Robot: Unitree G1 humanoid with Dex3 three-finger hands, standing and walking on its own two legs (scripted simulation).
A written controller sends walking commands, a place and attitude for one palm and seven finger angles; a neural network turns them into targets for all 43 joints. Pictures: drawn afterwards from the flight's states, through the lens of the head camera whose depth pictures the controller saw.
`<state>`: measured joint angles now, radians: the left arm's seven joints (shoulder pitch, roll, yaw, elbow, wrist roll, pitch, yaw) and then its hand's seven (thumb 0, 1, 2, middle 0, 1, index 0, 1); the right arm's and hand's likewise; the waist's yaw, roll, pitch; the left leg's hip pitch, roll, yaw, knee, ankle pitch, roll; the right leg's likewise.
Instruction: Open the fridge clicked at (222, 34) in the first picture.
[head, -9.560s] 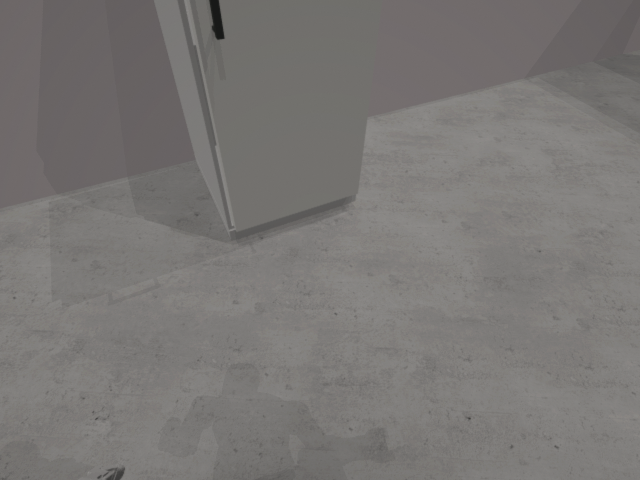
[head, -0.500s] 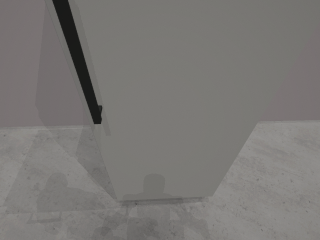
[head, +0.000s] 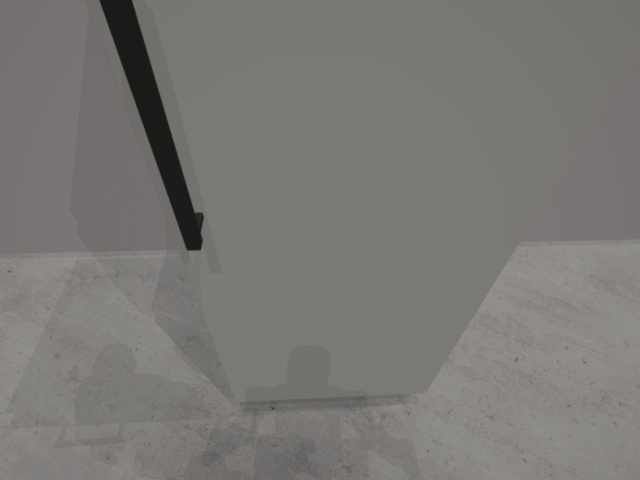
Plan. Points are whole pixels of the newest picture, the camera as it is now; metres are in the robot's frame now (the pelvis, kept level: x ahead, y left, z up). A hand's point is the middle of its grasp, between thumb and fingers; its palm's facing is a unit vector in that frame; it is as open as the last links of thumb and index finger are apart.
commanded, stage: raise the hand to about handle height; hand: left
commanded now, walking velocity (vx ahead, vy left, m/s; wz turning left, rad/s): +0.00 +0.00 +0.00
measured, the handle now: (161, 115) +0.42 +0.20 +0.25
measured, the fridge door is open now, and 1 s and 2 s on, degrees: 0 0 0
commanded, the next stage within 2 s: none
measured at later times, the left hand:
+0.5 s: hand (131, 463) +0.15 +0.23 -0.04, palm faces +0.21 -0.98 -0.04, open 8.8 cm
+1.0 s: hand (104, 376) +0.21 +0.25 +0.07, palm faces +0.17 -0.98 -0.06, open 11.8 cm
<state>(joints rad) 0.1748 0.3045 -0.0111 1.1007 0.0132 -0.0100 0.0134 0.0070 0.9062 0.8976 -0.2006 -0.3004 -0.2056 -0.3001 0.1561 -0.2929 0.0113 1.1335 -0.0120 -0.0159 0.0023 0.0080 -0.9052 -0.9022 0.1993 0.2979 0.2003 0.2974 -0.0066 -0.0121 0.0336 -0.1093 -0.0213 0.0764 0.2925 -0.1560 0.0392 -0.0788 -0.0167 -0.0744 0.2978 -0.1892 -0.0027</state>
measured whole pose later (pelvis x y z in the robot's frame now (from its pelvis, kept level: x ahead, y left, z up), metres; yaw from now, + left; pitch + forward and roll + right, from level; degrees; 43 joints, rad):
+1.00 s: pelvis -0.02 -0.02 -0.04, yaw +0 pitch +4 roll -1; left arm 0.28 0.35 0.39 -0.05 -0.38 -0.11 -0.28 0.01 -0.02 0.50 -0.27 -0.89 -0.27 -0.89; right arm 0.28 -0.28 0.01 0.66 0.06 -0.33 -0.10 0.02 -0.90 -0.90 0.20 0.30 0.20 0.30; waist 0.04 0.02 -0.05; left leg -0.48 0.03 0.05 0.78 -0.37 0.02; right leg -0.42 0.01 -0.09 0.75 -0.39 -0.03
